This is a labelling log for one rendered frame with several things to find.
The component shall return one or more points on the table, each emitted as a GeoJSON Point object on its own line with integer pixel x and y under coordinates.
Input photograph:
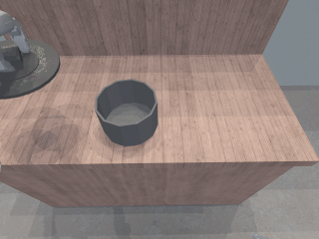
{"type": "Point", "coordinates": [225, 129]}

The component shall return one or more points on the knob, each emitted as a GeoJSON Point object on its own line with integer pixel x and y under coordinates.
{"type": "Point", "coordinates": [12, 55]}

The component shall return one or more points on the pot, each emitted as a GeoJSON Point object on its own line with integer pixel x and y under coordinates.
{"type": "Point", "coordinates": [128, 111]}

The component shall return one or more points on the left robot hand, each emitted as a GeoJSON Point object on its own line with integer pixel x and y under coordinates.
{"type": "Point", "coordinates": [11, 26]}

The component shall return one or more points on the lid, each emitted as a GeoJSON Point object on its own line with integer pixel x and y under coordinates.
{"type": "Point", "coordinates": [40, 66]}

